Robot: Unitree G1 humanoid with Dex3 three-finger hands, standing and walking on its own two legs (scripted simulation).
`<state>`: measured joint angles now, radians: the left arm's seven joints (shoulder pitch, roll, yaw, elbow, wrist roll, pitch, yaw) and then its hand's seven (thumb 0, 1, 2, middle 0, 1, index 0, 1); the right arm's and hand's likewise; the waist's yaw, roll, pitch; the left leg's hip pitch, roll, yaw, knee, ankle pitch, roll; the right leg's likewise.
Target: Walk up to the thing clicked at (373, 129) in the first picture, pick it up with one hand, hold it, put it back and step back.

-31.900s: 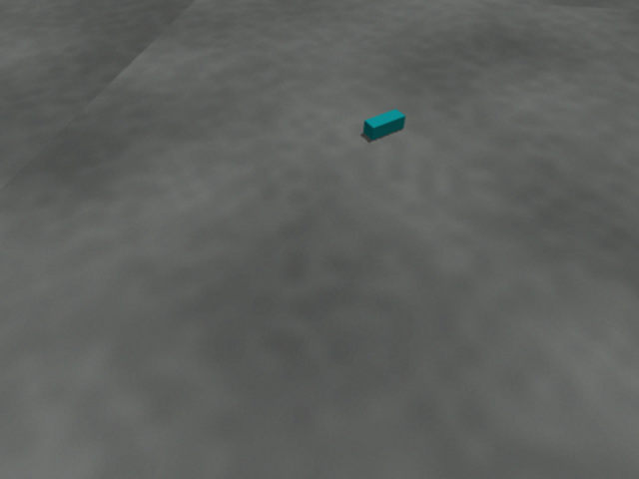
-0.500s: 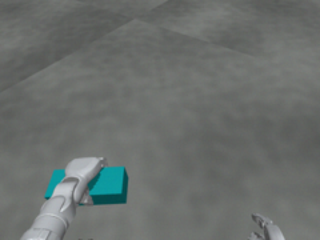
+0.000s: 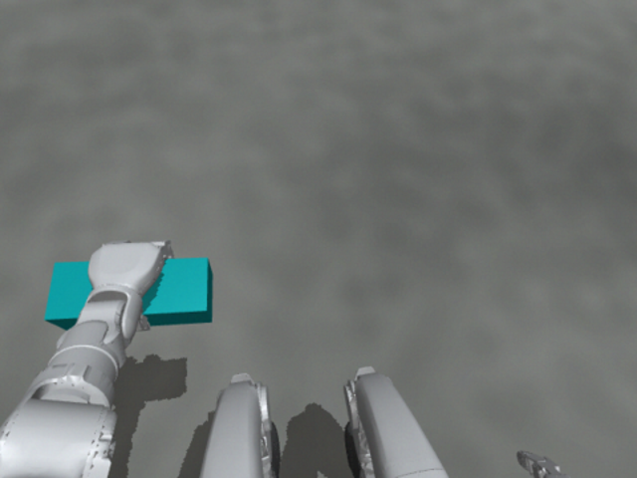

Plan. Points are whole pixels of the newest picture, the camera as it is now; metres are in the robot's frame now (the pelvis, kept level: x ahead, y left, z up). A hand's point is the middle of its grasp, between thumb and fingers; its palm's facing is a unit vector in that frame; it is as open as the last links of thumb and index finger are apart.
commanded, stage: crouch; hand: left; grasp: from above
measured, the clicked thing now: (138, 294) +0.40 +0.25 -0.14
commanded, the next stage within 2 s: lower in 1.18 s
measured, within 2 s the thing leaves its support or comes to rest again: neither
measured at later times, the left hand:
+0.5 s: hand (174, 311) +0.42 +0.24 -0.32, palm faces -0.46 -0.01 -0.89, open 11.0 cm
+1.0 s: hand (185, 313) +0.44 +0.24 -0.40, palm faces -0.47 -0.02 -0.88, open 11.0 cm
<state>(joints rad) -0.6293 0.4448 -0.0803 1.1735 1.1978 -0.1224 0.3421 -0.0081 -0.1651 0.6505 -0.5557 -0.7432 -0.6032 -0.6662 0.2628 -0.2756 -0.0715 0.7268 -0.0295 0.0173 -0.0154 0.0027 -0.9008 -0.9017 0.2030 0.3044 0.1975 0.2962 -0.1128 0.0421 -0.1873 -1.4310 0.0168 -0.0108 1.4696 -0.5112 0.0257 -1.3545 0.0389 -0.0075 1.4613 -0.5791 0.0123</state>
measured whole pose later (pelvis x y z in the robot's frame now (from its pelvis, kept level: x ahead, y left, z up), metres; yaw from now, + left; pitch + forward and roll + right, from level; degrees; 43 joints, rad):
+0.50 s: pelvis -0.01 +0.00 -0.15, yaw -4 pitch +38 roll -7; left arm -0.80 0.57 0.04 1.28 1.26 -0.20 0.39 -0.01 -0.15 0.64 -0.54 -0.76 -0.58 -0.68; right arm 0.16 -0.23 -0.02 0.75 -0.10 -0.05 0.07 0.00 -0.90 -0.90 0.21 0.30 0.20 0.30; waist -0.15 0.02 -0.17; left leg -2.05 0.03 -0.07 2.00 -0.63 0.03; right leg -1.93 0.06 -0.07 1.97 -0.71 0.01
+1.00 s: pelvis -0.02 -0.01 -0.22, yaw -7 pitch +37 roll -8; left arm -0.89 0.69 0.11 1.38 1.29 -0.24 0.42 -0.01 -0.13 0.63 -0.52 -0.77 -0.57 -0.69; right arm 0.15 -0.25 0.01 0.77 -0.14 -0.05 0.13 0.00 -0.91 -0.90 0.20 0.30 0.20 0.30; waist -0.19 -0.01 -0.08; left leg -2.23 0.05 -0.10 2.24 -0.66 0.02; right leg -2.12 0.08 -0.10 2.20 -0.73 0.01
